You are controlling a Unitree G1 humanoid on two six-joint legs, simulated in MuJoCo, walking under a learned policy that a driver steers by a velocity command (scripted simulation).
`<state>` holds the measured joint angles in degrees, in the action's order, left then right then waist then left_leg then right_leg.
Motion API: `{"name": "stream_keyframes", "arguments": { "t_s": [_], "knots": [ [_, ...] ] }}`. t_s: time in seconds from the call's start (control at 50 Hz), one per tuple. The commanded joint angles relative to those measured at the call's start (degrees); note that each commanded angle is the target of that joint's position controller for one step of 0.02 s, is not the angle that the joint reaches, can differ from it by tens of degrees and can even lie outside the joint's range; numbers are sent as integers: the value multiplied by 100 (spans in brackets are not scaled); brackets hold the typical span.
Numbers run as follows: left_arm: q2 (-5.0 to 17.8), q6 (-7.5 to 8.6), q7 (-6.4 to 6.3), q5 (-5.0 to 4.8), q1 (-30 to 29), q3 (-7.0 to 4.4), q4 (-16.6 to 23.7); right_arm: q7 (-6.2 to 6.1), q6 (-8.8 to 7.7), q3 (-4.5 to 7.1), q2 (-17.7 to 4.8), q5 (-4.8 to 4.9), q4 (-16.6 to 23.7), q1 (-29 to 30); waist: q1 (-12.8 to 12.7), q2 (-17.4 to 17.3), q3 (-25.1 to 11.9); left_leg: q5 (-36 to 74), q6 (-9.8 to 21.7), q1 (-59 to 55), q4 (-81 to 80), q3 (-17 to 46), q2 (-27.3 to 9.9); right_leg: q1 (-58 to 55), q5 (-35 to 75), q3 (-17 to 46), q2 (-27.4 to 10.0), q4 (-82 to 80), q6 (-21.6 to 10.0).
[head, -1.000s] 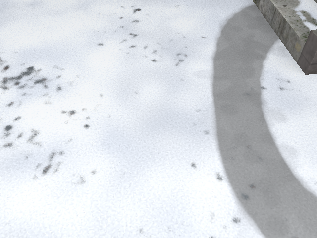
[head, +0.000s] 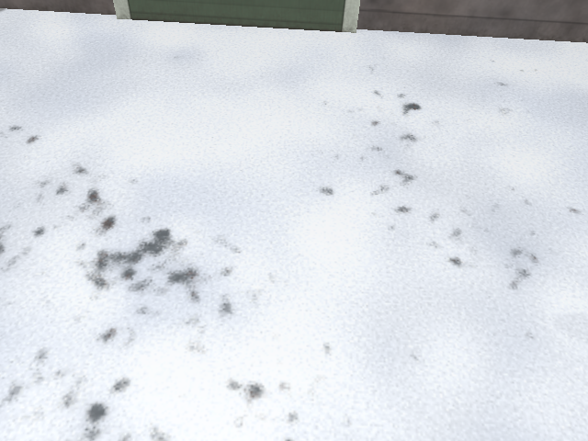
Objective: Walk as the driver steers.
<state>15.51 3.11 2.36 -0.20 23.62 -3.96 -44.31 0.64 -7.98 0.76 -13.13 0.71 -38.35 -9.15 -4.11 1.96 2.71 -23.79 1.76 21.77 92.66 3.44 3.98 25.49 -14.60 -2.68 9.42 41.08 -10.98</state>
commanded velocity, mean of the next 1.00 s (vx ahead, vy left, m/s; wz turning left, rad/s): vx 0.93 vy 0.00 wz -0.89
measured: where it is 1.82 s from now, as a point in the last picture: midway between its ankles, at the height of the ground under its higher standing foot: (459, 297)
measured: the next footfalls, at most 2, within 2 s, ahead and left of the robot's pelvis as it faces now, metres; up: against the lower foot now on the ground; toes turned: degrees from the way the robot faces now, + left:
left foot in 0.28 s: +0.44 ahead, +0.21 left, +0.00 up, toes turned -26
right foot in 0.74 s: +0.69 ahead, -0.21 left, +0.00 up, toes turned -48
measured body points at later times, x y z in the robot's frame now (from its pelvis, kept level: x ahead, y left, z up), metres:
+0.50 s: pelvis +0.41 +0.07 +0.03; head +0.42 +0.06 +0.48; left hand +0.72 +0.19 -0.03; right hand +0.26 -0.19 -0.09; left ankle +0.41 +0.22 -0.70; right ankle +0.39 -0.06 -0.59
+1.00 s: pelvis +0.73 -0.18 +0.03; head +0.75 -0.22 +0.48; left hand +0.99 -0.06 -0.08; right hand +0.68 -0.51 -0.02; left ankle +1.01 -0.22 -0.63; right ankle +0.66 -0.18 -0.70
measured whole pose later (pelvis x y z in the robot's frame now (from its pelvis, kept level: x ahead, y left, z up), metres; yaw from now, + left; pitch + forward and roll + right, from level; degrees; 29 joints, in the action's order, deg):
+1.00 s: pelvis +0.73 -0.18 +0.03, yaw -56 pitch +0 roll +0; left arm 14.3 3.1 -0.3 -0.4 20.4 -2.7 -41.5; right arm 0.0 -8.0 1.1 -16.6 -1.7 -34.1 -2.0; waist -3.5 -1.7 4.4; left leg 1.0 -3.4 41.6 46.1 6.1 -5.9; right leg 8.8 -16.0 5.4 9.0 25.5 -7.1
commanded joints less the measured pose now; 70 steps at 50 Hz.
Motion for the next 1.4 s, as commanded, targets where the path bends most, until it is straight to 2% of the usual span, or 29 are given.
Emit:
{"name": "stream_keyframes", "arguments": {
  "t_s": [0.02,0.1,0.2,0.26,0.28,0.3,0.32,0.36,0.38,0.46,0.6,0.66,0.72,0.74,0.76,0.78,0.8,0.84,0.88,0.94,1.02,1.1,1.12,1.16,1.18,1.22,1.28,1.34,1.4],
  "knots": [
    [707,238,-78,46,-643,-79,856,100,-183,-4,-457,-99,930,-180,988,-1140,28,483,89,2279,-957,725,-484,-756,-2500,4776,-1848,-3091,-1200],
    [593,263,-343,-146,-740,-74,831,-208,42,9,-590,-267,1117,633,635,-687,276,1578,-524,593,-3865,261,-714,1048,-485,2719,-841,-2839,-847],
    [627,71,-417,-313,-213,-151,533,-202,106,173,-586,221,1270,1038,111,386,-311,2260,-916,-619,-6158,242,-188,-22,-1129,2773,-674,-1953,-253],
    [247,43,-332,-152,-557,-61,746,-170,-5,540,-1065,284,815,-844,1205,434,-1246,1486,-488,-2623,-6067,464,-640,-131,-6,2449,-547,526,318],
    [-467,78,-270,29,-471,164,993,-158,19,614,-1507,154,577,-2072,1430,-1014,-2185,-76,-157,-4339,-6238,2094,-1719,890,-1703,1858,-310,2786,490],
    [-460,177,-254,-390,344,245,1324,-40,-7,670,-2015,-131,580,-1903,753,-3306,-2348,-2179,942,-4835,-7728,5926,-3067,2729,-1815,1405,-359,4355,636],
    [59,107,-327,-511,8,167,1119,-36,29,608,-1403,-116,722,-1359,895,-2051,-1436,-3571,1027,-4231,-7980,5850,-2887,3359,-973,1275,-891,4971,706],
    [286,24,-276,-170,-1047,102,1284,-68,128,487,-934,-102,536,-1142,1007,-469,-449,-1097,680,-2957,-7711,3356,-2259,3044,-263,937,-1272,4773,728],
    [304,14,-231,-90,-1328,64,1416,-58,140,450,-822,-135,373,-1049,903,-368,-155,-215,589,-2423,-7681,2556,-1977,2814,-92,968,-1434,4403,723],
    [128,-156,-50,-247,-1546,103,1632,-20,116,314,-393,-70,-215,-1104,657,-732,43,1512,377,-2009,-7791,912,-1699,2743,95,895,-1739,3877,715],
    [167,-38,189,-205,-2813,211,2011,-192,114,360,-1097,-159,-677,-1424,880,-359,628,3291,38,-2083,-8345,-780,-1635,2471,1610,30,-1531,1458,669],
    [413,9,275,-214,-2895,93,1997,-281,178,411,-1536,-178,-761,-1598,656,-767,304,7328,-233,-2315,-7686,-1442,-1538,899,1429,-859,-753,617,391],
    [1241,-121,190,-256,-246,-370,1352,-366,305,534,-1909,-153,-491,-1020,-929,-1266,-953,9695,-141,-1558,-4474,-1306,-1809,-2292,817,-609,-417,322,-160],
    [1447,-158,89,-285,935,-493,905,-332,221,478,-1635,-99,-306,-679,-1367,-467,-1077,5494,-211,-82,-2085,-1330,-1044,-4118,1620,249,-833,-700,-473],
    [1650,-144,24,-126,505,-403,953,-233,-33,161,-559,-308,50,-1022,-312,1640,-1226,-668,-222,1930,70,-753,-115,-5187,2196,2207,-1544,-420,-891],
    [1487,-51,-21,27,309,-362,1223,-118,-300,102,-782,22,448,-1178,-218,1522,-2675,-591,-73,2975,543,628,-134,-5880,-1187,4981,-2489,-1836,-1957],
    [1194,41,-43,25,397,-344,1205,-109,-404,159,-1176,150,575,-365,-433,411,-1963,-11,78,3147,-36,675,-389,-5154,-1950,5242,-2407,-2600,-1541],
    [875,203,-6,48,-660,-201,1243,-150,-278,178,-1064,90,392,-460,482,-953,-448,402,-89,2392,-1184,547,-808,-2709,317,4009,-2130,-2668,-1104],
    [660,200,-85,78,-1324,-108,1298,-125,8,267,-1161,-51,183,-879,931,-713,-25,416,-436,1504,-1898,376,-1131,-1134,2417,2756,-1805,-2600,-890],
    [675,166,-294,15,-1323,-72,960,-120,46,107,-639,-296,486,-134,766,-380,198,1602,-634,525,-3850,-381,-852,400,4084,1213,-917,-2410,-437],
    [775,51,-368,-122,-253,-129,436,27,4,71,-466,-193,625,702,4,46,-363,4363,-460,-391,-6020,-459,-253,-228,2300,1178,-841,-2093,3],
    [583,-77,-435,-39,-499,-110,371,87,-6,339,-971,-238,508,144,525,384,-621,3965,-74,-606,-6595,-196,-284,-1435,2559,1693,-1120,-659,324],
    [527,-103,-423,0,-635,-97,469,98,-26,397,-1083,-285,318,-489,829,187,-951,4951,-14,-1246,-6588,-232,-462,-1485,2683,1484,-883,286,585],
    [103,-98,-278,-119,1295,112,144,123,12,291,-1059,-422,156,-1057,389,-2225,-2926,7544,1886,-4120,-6177,3095,-3058,452,-2713,1509,10,3947,1294],
    [616,-192,-239,-152,1232,37,-22,144,119,282,-917,-253,278,-907,567,-1357,-3136,5586,1827,-3911,-6469,3462,-2920,622,-2439,1900,-371,4401,1367],
    [825,-443,-318,-129,-334,-53,353,88,347,145,-618,-160,399,16,533,-220,-1575,2422,1313,-2009,-7120,2474,-2230,903,-1723,1210,-793,3905,1459],
    [352,-632,-427,-24,-393,42,381,30,496,127,-618,-249,299,525,164,-795,-731,1624,786,-49,-7709,1281,-1359,-189,-1336,671,-1028,1987,1397],
    [121,-535,-464,71,-368,132,249,-2,512,188,-666,-218,101,278,253,-926,-1130,2488,983,-316,-7583,959,-1380,-805,-1069,572,-1060,705,1372],
    [234,-555,-407,76,-362,90,119,-40,618,196,-709,-107,34,334,172,-878,-1126,600,899,-36,-7692,997,-1423,-1504,43,468,-1022,-418,1159]
  ]
}}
